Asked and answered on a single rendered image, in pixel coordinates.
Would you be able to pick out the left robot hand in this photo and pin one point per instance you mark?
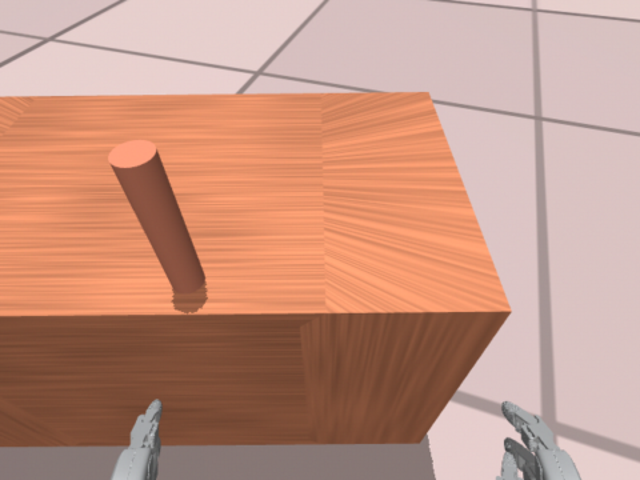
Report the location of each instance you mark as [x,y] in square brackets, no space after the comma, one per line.
[139,461]

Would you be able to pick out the right robot hand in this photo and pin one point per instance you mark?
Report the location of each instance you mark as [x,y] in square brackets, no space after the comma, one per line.
[549,461]

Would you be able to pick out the can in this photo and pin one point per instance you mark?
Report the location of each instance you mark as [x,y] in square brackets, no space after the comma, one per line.
[140,171]

